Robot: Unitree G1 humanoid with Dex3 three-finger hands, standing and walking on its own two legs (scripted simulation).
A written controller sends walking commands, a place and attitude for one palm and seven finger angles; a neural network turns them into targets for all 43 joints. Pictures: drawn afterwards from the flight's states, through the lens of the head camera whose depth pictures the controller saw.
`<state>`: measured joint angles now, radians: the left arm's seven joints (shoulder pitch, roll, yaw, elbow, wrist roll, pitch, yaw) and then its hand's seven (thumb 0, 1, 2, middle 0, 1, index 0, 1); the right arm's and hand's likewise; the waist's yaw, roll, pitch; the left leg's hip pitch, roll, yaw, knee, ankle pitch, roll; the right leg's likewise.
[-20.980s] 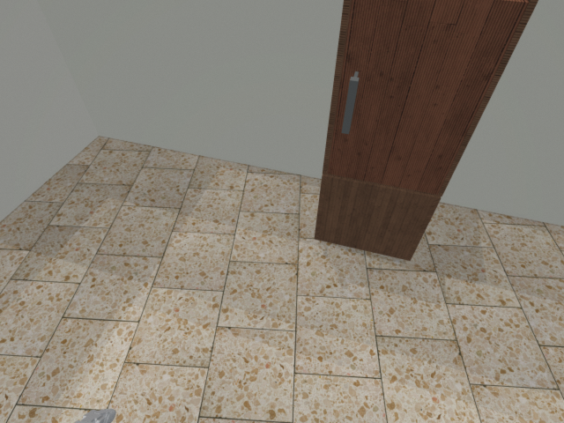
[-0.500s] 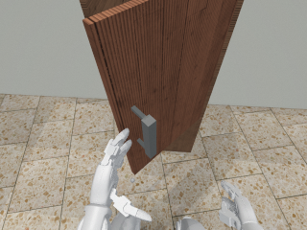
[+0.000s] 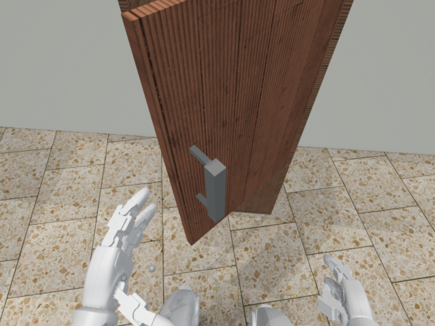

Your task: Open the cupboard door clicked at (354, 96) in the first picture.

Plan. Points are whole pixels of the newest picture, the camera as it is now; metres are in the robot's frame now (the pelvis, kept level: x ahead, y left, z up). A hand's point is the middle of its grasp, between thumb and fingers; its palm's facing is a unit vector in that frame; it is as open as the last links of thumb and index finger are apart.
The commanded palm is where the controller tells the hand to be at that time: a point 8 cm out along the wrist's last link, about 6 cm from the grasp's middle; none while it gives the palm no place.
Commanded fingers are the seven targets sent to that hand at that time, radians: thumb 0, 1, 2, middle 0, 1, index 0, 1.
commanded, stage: draw the hand back to the body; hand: left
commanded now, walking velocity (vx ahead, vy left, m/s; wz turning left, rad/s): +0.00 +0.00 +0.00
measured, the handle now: (207, 186) +0.34 +0.05 +0.07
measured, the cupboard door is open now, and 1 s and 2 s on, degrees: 47 47 47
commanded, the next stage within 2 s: step back with the hand held close in 1.48 s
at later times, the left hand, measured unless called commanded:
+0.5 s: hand (74, 259) +0.19 +0.18 +0.16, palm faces +0.06 -0.98 -0.19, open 15.8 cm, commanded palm +0.16 +0.24 +0.18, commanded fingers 0.00 -0.12 0.47 -0.16 -0.30 -0.16 -0.30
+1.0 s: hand out of the picture +0.21 +0.27 +0.25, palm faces +0.39 -0.83 -0.40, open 10.3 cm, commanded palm +0.17 +0.31 +0.27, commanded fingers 0.00 0.76 0.84 -0.19 -0.30 -0.19 -0.30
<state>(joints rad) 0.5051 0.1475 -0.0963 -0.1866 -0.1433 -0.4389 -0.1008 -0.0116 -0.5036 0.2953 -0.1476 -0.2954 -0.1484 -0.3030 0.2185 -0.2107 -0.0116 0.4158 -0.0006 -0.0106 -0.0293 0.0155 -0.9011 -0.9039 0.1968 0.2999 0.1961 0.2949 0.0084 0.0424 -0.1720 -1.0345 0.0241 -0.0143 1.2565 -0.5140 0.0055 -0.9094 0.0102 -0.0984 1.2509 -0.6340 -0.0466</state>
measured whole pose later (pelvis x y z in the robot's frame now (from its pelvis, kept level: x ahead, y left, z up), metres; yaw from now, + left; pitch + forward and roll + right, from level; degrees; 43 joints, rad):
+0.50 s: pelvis +0.01 +0.02 +0.06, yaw +0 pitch +7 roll -2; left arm 0.62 0.28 0.03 -0.42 -0.12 -0.17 -0.01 -0.01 -0.40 0.34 -0.15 -0.30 -0.15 -0.30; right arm 0.29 -0.22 0.03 0.38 0.04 -0.01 -0.09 0.02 -0.90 -0.90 0.20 0.30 0.20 0.30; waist 0.02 0.05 -0.16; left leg -0.68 0.01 0.00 0.97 -0.42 0.03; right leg -0.55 0.01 -0.08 0.93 -0.50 -0.02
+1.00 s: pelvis +0.03 +0.02 +0.10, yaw +0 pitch -1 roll -1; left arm 0.55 0.35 0.25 -0.44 -0.06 -0.05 0.14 0.00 0.42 0.69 -0.19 -0.30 -0.19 -0.30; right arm 0.23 -0.22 0.06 0.54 0.02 -0.08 -0.09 0.02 -0.90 -0.90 0.20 0.30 0.20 0.30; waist 0.06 0.06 -0.05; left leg -0.28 -0.02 0.03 0.59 -0.29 0.04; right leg -0.16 -0.01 -0.05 0.54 -0.36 0.00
